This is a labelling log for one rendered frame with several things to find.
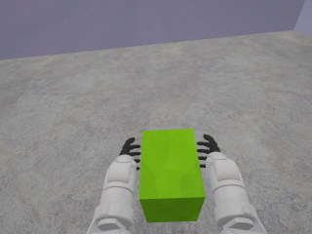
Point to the robot left forearm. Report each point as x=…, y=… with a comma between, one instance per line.
x=116, y=201

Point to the robot right hand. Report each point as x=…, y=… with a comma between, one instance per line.
x=212, y=148

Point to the robot left hand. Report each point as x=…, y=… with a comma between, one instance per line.
x=127, y=147

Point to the robot right forearm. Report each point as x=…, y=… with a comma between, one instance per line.
x=232, y=205

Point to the carton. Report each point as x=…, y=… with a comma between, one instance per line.
x=171, y=187

